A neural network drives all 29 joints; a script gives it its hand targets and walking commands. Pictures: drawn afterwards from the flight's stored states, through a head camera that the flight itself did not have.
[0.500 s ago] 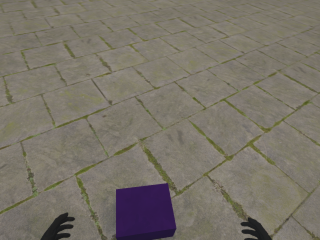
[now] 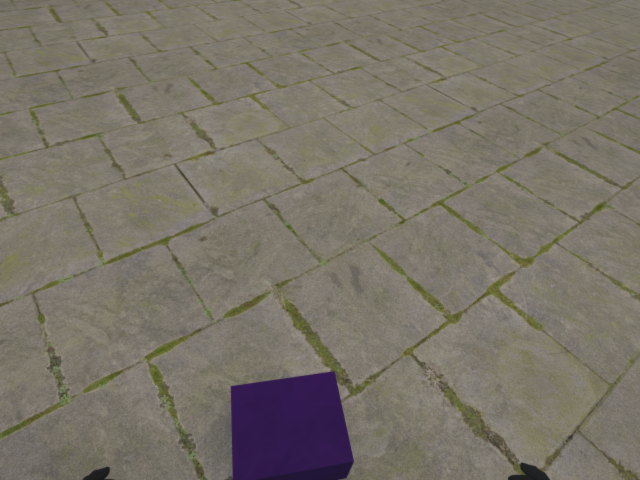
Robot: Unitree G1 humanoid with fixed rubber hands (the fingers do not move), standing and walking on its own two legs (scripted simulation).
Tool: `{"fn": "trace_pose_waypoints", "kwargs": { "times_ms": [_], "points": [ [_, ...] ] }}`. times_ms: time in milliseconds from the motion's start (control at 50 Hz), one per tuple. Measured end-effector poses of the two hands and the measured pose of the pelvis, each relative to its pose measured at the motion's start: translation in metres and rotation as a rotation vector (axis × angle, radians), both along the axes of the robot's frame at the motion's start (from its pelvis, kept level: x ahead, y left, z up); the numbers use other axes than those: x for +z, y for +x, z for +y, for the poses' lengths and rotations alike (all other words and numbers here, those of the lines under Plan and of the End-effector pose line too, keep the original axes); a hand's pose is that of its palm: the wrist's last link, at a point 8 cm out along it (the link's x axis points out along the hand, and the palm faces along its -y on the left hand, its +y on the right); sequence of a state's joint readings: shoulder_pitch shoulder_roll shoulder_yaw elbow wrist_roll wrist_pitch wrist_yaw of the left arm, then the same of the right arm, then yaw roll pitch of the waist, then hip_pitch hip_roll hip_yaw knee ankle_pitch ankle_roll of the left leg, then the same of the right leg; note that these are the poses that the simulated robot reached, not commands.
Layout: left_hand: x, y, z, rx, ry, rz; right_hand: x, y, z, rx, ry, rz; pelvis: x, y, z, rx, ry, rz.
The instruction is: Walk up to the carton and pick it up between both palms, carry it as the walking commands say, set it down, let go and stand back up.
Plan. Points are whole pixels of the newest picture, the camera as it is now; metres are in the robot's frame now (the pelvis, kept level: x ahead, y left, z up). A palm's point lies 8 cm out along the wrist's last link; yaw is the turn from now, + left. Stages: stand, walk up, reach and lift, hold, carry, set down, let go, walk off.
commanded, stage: stand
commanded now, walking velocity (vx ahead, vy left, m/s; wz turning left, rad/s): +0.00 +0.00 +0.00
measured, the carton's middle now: (288, 432) +0.42 +0.04 -0.69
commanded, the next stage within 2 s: none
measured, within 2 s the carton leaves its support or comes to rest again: neither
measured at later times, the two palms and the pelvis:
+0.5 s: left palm out of the picture +0.08 +0.30 -0.11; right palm out of the picture +0.08 -0.31 -0.09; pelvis -0.01 +0.00 +0.00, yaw +0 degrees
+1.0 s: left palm out of the picture +0.07 +0.30 -0.11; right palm out of the picture +0.08 -0.32 -0.09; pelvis -0.02 -0.01 +0.00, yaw +0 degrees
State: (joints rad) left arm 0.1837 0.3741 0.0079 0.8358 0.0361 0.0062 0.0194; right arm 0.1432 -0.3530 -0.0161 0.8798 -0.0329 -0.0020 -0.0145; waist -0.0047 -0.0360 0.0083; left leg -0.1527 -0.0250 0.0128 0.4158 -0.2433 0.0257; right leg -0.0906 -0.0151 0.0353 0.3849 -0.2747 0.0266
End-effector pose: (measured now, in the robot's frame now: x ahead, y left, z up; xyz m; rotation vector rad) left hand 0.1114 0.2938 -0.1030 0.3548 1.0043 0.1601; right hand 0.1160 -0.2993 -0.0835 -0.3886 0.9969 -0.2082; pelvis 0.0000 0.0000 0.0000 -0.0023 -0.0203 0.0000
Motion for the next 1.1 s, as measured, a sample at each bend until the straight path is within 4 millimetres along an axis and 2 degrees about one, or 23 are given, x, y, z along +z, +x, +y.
{"fn": "trace_pose_waypoints", "kwargs": {
  "times_ms": [220,420,1100],
  "points": [
    [-0.001,-0.017,0.006,0.015,0.015,0.048,-0.005,-0.022,-0.007,-0.029,-0.001,0.058,0.002,-0.006,0.000,0.000,0.001,-0.010],
    [-0.002,-0.029,0.008,0.027,0.019,0.077,-0.007,-0.033,-0.012,-0.038,-0.002,0.084,0.003,-0.011,-0.003,0.002,0.001,-0.015],
    [-0.003,-0.041,0.009,0.050,0.024,0.115,-0.009,-0.039,-0.021,-0.042,-0.003,0.109,0.005,-0.017,-0.007,0.006,-0.001,-0.020]
  ]
}}
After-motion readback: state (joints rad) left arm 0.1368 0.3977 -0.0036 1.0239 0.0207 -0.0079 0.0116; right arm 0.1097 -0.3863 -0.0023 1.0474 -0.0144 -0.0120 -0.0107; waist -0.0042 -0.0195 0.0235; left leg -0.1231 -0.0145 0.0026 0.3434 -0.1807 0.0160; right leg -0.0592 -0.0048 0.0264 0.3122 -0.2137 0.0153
